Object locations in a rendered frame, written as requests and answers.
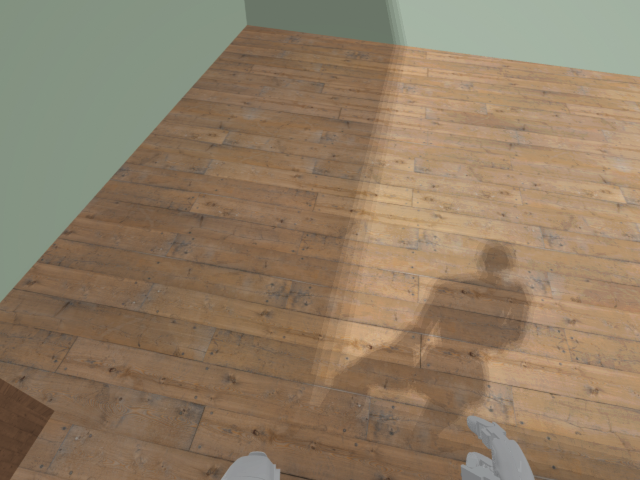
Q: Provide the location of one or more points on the right robot hand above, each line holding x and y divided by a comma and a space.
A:
508, 461

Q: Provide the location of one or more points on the robot left thigh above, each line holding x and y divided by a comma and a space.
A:
252, 467

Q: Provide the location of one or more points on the cupboard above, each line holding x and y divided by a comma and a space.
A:
22, 418

